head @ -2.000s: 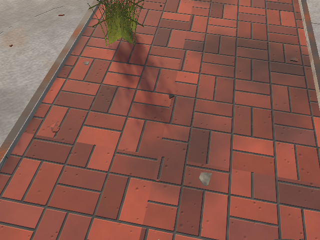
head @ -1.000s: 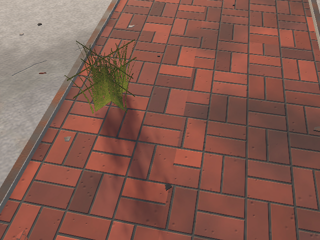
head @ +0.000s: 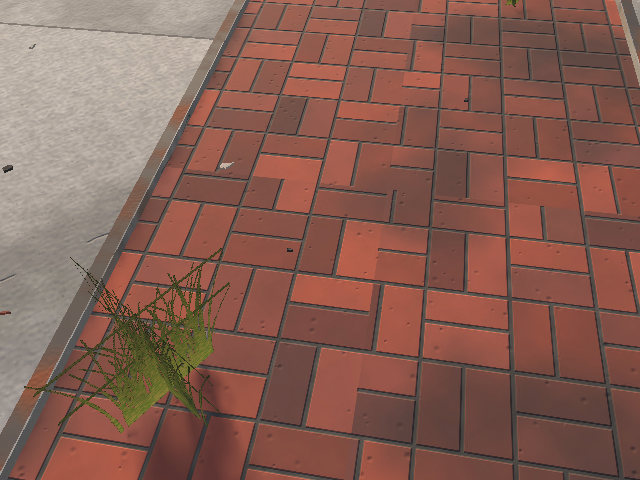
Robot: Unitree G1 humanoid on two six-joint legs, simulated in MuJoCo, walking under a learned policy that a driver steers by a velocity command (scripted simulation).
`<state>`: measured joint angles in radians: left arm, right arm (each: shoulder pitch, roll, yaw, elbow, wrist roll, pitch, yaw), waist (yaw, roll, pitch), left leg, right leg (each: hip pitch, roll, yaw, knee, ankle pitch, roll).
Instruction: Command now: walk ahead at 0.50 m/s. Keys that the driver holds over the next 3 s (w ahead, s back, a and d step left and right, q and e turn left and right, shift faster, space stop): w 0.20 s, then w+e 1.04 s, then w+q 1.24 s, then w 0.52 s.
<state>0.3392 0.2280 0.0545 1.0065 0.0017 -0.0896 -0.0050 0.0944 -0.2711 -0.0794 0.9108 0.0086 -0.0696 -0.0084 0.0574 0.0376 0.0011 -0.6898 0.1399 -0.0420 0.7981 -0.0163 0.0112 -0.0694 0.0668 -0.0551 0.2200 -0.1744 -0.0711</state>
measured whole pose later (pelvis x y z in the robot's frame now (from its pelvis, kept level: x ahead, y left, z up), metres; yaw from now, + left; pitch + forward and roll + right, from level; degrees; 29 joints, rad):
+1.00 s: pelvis +0.56 -0.04 -0.01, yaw -23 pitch +1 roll +0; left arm 0.28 0.25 0.09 0.83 -0.01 -0.06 -0.02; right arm 0.09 -0.29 -0.07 0.82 0.00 -0.11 -0.01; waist 0.03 0.02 0.05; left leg -0.57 0.11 -0.06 1.06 -0.31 -0.02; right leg -0.24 0.11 0.03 0.38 -0.16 -0.11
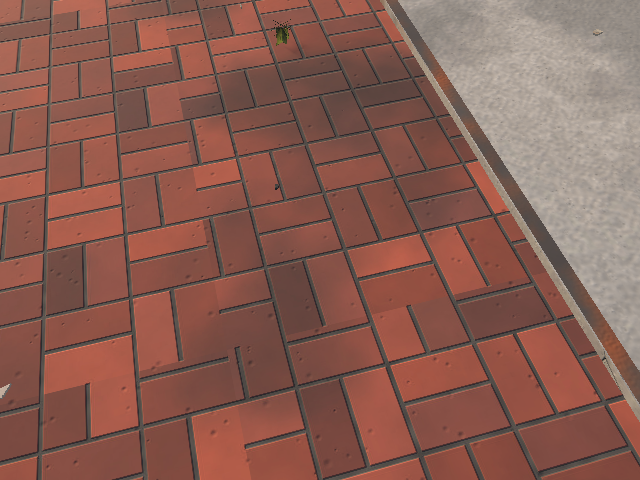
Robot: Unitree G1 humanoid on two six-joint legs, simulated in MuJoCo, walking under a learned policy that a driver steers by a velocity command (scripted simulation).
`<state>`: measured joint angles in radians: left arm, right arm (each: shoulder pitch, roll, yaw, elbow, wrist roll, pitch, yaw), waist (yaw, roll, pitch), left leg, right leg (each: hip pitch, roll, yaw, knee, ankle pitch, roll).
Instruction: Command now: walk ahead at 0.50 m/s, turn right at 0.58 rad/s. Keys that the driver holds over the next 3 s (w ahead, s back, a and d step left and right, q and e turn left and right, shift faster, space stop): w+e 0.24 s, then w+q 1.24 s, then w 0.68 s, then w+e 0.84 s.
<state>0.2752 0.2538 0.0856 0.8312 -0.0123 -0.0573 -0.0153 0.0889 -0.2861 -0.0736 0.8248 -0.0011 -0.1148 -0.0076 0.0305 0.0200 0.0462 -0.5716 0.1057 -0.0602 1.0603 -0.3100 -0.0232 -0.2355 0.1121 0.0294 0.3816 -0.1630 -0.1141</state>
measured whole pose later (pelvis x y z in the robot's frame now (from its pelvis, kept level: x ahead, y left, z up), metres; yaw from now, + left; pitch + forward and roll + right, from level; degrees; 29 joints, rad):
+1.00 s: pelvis +0.53 -0.02 +0.00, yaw +8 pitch +2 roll -2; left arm 0.33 0.28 0.08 0.82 0.01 -0.09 0.00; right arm 0.18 -0.32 -0.08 0.70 0.02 -0.03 0.02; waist 0.06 0.05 0.01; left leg -0.70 0.10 -0.05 0.93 -0.12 -0.01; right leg -0.07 0.01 -0.13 0.27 -0.24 -0.01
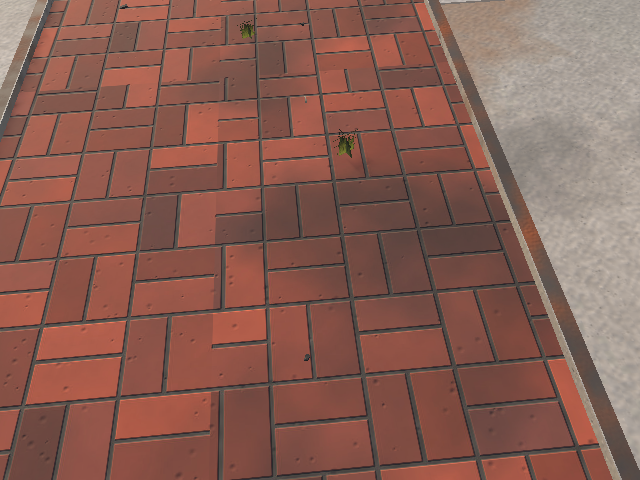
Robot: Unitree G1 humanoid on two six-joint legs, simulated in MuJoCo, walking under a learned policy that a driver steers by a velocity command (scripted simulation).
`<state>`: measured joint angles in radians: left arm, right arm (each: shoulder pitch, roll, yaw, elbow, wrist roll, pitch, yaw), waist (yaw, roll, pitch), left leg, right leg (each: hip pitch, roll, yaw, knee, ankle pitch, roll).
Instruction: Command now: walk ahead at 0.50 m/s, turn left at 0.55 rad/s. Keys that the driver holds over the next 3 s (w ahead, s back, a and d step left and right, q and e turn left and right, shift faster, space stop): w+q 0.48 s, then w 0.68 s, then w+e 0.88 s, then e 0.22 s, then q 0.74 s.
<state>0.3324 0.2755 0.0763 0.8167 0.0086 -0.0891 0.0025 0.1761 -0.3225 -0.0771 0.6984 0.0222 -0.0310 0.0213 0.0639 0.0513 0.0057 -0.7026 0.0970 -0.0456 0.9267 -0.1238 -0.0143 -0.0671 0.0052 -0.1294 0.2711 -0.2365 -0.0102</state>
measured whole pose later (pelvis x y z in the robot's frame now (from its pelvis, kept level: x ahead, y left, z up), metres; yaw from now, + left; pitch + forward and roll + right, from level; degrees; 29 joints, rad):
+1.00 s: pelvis +0.55 +0.12 +0.00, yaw +23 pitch +2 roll -1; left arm 0.37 0.27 0.04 0.83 -0.01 -0.08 -0.02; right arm 0.15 -0.29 -0.05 0.67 0.01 -0.06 0.01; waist 0.08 0.04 0.02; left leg -0.65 0.10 -0.05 0.77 -0.09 -0.01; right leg -0.09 0.05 -0.02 0.27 -0.20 -0.05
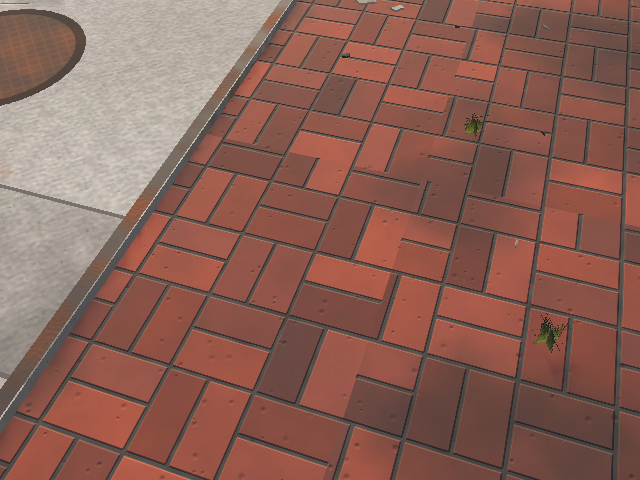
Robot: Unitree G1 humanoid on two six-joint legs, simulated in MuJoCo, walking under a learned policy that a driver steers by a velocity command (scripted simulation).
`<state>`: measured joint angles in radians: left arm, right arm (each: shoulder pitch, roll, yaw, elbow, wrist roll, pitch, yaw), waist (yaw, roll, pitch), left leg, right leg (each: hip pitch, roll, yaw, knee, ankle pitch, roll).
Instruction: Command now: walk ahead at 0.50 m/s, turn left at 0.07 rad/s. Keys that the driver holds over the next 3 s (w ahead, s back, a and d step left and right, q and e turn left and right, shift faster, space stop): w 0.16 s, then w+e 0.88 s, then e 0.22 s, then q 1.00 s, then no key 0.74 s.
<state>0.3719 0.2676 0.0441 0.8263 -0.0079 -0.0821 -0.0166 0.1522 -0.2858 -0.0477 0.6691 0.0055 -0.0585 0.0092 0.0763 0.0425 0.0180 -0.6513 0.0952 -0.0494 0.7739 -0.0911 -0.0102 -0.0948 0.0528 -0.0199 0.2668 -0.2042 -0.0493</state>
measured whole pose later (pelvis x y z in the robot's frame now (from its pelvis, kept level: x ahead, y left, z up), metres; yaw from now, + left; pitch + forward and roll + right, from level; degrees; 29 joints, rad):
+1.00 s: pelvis +0.55 -0.05 +0.00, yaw -25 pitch +2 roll +0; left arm 0.32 0.28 0.07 0.71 -0.01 -0.04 -0.01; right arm 0.09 -0.31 -0.06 0.71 -0.01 -0.09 0.00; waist 0.05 0.03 0.04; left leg -0.66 0.10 -0.09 0.87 -0.16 -0.06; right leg -0.19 0.11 0.09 0.35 -0.18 -0.10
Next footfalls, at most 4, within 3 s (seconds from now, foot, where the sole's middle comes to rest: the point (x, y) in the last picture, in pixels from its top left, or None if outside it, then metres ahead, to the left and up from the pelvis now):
0.20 left None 0.28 0.15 -0.78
0.72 right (425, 453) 0.55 -0.12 -0.78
1.20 left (385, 319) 0.86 -0.04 -0.78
1.52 right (477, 378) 0.72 -0.24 -0.78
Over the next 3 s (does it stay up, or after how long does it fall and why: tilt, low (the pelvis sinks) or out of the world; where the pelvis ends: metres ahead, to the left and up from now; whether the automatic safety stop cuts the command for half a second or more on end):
stays up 0.78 -0.08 -0.01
